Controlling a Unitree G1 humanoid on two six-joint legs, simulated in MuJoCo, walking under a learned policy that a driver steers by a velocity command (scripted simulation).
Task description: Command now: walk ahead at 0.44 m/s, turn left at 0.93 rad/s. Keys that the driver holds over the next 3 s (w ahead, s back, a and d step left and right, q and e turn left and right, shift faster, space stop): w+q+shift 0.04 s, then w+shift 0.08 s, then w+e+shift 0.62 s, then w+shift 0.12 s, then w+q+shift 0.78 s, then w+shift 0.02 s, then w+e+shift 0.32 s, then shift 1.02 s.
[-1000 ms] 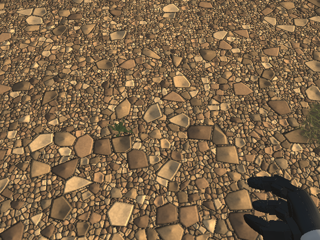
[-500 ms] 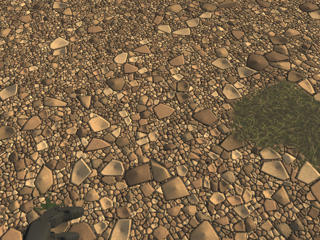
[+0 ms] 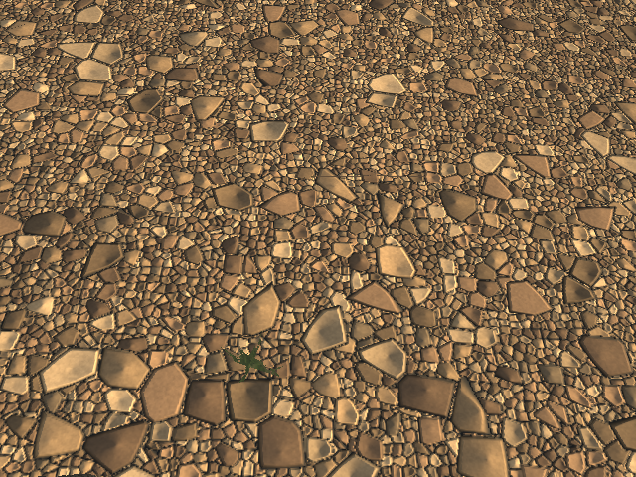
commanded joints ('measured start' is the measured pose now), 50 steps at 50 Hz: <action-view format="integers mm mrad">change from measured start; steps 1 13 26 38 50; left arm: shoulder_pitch -121 318 408 176 -130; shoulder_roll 55 140 127 66 46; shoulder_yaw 9 -14 -2 -31 -93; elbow -90 32 109 38 -111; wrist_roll -8 58 9 34 50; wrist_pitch -59 -46 -45 -28 -27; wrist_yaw -22 -33 -29 -56 -109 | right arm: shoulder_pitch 1 -88 -378 49 159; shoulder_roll -184 -58 -35 -87 -181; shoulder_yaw -51 14 65 13 9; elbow -70 -89 -150 11 207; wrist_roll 4 -59 -67 -88 -30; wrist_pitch -27 -52 -73 -85 -140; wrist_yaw -16 47 81 8 47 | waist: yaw -16 146 133 -58 62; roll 155 -114 -117 73 55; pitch -55 -22 88 -17 120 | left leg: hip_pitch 178 -223 -335 385 154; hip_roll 216 58 29 379 267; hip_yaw -375 -117 120 -322 129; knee -254 234 197 -252 -423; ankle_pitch -366 -235 59 -349 755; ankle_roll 143 52 -137 53 78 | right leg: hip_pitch -96 584 486 -205 217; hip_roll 15 -158 -109 -79 -5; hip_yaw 39 155 368 26 -157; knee -202 -602 -814 300 -281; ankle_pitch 49 -236 67 7 247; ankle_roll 6 -131 -282 -151 -155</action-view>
